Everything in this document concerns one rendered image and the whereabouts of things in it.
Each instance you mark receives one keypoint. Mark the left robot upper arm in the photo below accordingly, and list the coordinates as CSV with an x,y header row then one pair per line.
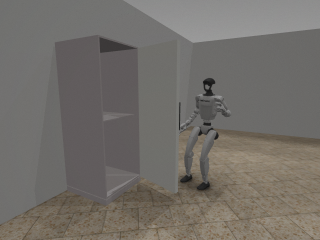
x,y
220,99

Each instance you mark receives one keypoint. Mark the robot head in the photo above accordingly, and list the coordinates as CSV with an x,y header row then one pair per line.
x,y
209,82

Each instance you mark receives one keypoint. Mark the right robot foot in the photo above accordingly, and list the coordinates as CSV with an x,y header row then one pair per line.
x,y
186,178

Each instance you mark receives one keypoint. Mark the robot left hand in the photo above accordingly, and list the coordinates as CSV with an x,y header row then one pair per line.
x,y
220,107

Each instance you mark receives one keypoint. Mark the robot left forearm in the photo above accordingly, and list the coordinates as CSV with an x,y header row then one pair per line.
x,y
226,113

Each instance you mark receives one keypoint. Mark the fridge door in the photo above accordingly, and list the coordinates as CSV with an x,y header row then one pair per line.
x,y
159,105

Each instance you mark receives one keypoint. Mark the robot right forearm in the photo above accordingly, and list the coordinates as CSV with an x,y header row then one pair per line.
x,y
190,120

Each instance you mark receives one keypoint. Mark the robot right hand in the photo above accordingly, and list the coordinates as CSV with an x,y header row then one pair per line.
x,y
183,127

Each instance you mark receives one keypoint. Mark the right robot upper arm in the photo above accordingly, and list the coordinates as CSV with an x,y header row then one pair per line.
x,y
197,110

